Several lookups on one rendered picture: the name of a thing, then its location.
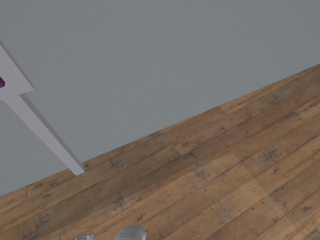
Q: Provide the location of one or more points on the robot left thigh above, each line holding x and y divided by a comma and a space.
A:
131, 232

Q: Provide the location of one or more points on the panel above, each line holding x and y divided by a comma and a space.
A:
13, 94

